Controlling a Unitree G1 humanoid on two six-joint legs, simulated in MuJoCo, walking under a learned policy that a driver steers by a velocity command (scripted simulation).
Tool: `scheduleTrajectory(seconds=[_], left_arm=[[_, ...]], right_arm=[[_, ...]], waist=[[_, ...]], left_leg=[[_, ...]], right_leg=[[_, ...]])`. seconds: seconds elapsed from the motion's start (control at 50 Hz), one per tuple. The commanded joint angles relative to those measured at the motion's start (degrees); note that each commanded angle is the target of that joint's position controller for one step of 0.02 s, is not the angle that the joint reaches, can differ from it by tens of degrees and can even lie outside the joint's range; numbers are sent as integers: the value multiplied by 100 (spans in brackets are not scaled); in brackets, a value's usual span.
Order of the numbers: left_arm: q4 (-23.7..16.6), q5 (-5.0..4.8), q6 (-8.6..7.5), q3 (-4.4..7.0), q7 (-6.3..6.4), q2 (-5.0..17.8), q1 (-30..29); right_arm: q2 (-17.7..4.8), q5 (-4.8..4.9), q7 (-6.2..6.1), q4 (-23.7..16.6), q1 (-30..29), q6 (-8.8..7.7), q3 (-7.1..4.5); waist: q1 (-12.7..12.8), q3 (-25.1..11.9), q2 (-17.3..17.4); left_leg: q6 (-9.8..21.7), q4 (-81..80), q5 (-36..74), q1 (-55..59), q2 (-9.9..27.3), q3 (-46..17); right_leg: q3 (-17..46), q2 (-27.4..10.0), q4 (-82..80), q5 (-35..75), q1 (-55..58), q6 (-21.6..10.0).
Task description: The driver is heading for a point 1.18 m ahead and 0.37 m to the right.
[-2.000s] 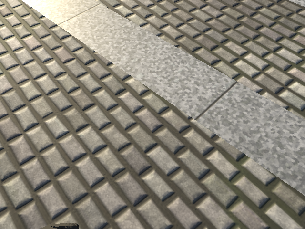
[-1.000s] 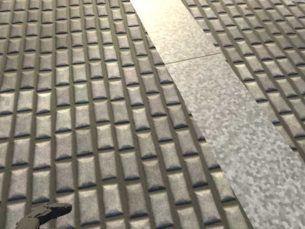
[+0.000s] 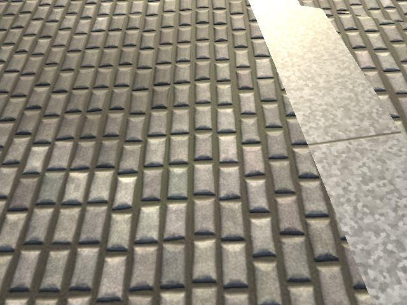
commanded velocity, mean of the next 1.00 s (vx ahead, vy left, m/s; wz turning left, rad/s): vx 0.01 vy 0.00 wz -0.50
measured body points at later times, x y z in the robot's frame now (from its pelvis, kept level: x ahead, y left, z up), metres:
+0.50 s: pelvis +0.02 +0.02 +0.01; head +0.06 +0.02 +0.46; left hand +0.26 +0.26 -0.09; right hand +0.09 -0.30 -0.09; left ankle +0.06 +0.14 -0.73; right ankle +0.00 -0.09 -0.72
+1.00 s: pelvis +0.00 -0.02 +0.01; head +0.02 -0.06 +0.46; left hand +0.28 +0.12 -0.07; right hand -0.05 -0.33 -0.12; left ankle +0.05 +0.13 -0.67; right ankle -0.04 -0.11 -0.73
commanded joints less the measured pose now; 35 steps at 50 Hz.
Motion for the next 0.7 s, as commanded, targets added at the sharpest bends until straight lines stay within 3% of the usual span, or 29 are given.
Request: scheduleTrajectory(seconds=[0.02, 0.04, 0.06, 0.08, 0.12, 0.22, 0.28, 0.36, 0.4, 0.44, 0.46, 0.48, 0.5, 0.52, 0.54, 0.56, 0.58, 0.62, 0.66, 0.7], left_arm=[[-417, 238, -245, 323, -14, 1457, 473], [-450, 165, -351, 299, -7, 1337, 213], [-510, 27, -372, 269, 25, 1157, -77], [-561, -81, -358, 212, 67, 984, -233], [-594, -81, -329, 163, 136, 865, -125], [-654, -111, -246, 241, 239, 1013, 113], [-754, -97, -188, 283, 231, 1102, 8], [-881, -102, -124, 295, 174, 1110, -190], [-948, -138, -89, 288, 170, 1089, -319], [-1043, -210, -39, 259, 206, 1022, -536], [-1084, -171, -35, 201, 220, 822, -411], [-1060, -69, -56, 106, 185, 450, 43], [-1175, -109, -118, 243, 172, 873, 10], [-1040, -109, -130, 373, 169, 1281, 88], [-945, -133, -93, 424, 162, 1316, 103], [-851, -140, -19, 406, 176, 1160, 158], [-884, -132, 22, 367, 163, 1026, 123], [-1053, -190, 25, 283, 116, 788, -125], [-1235, -199, 3, 220, 93, 674, -413], [-1340, -161, -5, 169, 48, 601, -485]], right_arm=[[-505, -69, -44, -617, -638, -54, -138], [-569, 6, -56, -559, -555, -41, -178], [-598, -20, -99, -404, -363, -24, -211], [-673, -58, -133, -347, -301, -13, -242], [-585, -32, -120, -320, -228, -48, -237], [-399, 35, -86, -350, -430, -127, -152], [-434, 54, -20, -337, -468, -162, -137], [-543, 90, 73, -293, -319, -253, -149], [-586, 100, 129, -254, -144, -315, -159], [-642, 88, 183, -118, 267, -368, -195], [-911, 23, 166, -84, 430, -358, -266], [-1274, -66, 103, -178, 277, -293, -310], [-1267, -248, 140, -198, 290, -280, -298], [-987, -204, 137, -319, 63, -300, -217], [-751, -129, 111, -358, -177, -290, -156], [-646, -57, 86, -407, -288, -273, -113], [-638, -6, 53, -396, -295, -255, -93], [-706, -44, -19, -341, -83, -198, -90], [-817, -75, -69, -300, 183, -149, -121], [-961, -60, -60, -309, 215, -115, -165]], waist=[[246, -409, -1284], [49, -377, -1030], [-96, -417, -751], [-158, -447, -787], [-191, -685, -764], [-24, -727, -827], [19, -617, -958], [13, -641, -1052], [-64, -699, -1084], [-330, -725, -984], [-275, -850, -574], [118, -897, 949], [30, -705, 1537], [52, -564, 935], [119, -449, 717], [115, -369, 644], [49, -275, 687], [-102, -231, 795], [-319, -339, 856], [-379, -473, 867]], left_leg=[[-183, 2605, -1754, -1827, -554, -1083], [-98, 2743, -1179, -1899, -444, -1274], [-99, 2680, -753, -1911, -364, -1333], [-134, 2627, -492, -1833, -338, -1361], [-208, 2701, -128, -1579, -455, -1356], [-365, 1376, 158, -1461, -541, -1459], [-406, 729, 123, -969, -607, -1476], [-341, 69, -37, -369, -717, -1502], [-264, -504, 83, -43, -748, -1493], [-105, -1780, 1170, 806, -665, -1391], [135, -1944, 1685, 1536, 2, -1841], [698, -1873, 3196, 2100, 1210, -2973], [1623, -2015, 3601, 1767, 1929, -3941], [1704, -2014, 3303, 1612, 1824, -3544], [1437, -1946, 2951, 1518, 1411, -2940], [1251, -1928, 2636, 1496, 1107, -2498], [1254, -1938, 2699, 1492, 1027, -2281], [1305, -2026, 2800, 1570, 878, -1851], [1410, -2030, 2954, 2001, 1020, -1760], [1436, -1997, 3027, 2119, 1133, -1598]], right_leg=[[3048, -1947, -1947, 3137, 1030, -1783], [2563, -1605, -1864, 2921, 1098, -1446], [2242, -1362, -1764, 2771, 1156, -1130], [2080, -1262, -1727, 2890, 1142, -996], [1928, -1093, -1646, 3351, 1244, -991], [2099, -960, -1562, 2951, 1639, -997], [2337, -894, -1574, 2462, 1271, -1047], [2772, -829, -1418, 2742, 1075, -1071], [2993, -754, -1249, 3002, 1124, -995], [2952, -444, -964, 2558, 846, -672], [2691, -148, -495, 1541, 289, -389], [1680, 711, 784, -845, -606, -33], [1219, 925, 1906, -1934, -1452, 235], [1261, 563, 2752, -1561, -1515, 387], [1182, 486, 3038, -1147, -1562, 480], [1104, 436, 3229, -865, -1606, 594], [1037, 397, 3377, -610, -1722, 695], [714, 314, 3057, -328, -1749, 797], [582, 170, 2504, -268, -1836, 866], [457, 17, 1931, -287, -1550, 861]])
Velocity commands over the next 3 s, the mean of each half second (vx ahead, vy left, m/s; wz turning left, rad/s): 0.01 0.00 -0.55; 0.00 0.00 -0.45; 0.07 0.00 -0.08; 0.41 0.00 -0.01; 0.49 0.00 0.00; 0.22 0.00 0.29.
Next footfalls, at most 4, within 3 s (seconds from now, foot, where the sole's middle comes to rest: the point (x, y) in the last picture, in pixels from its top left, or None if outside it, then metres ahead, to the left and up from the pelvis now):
0.46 left None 0.10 0.12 -0.76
0.88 right None -0.01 -0.13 -0.76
1.24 left None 0.10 0.09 -0.76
1.96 left None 0.42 -0.11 -0.76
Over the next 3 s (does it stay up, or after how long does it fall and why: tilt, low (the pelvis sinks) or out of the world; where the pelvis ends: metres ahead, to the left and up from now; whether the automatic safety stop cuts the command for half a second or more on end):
stays up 0.61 -0.37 0.01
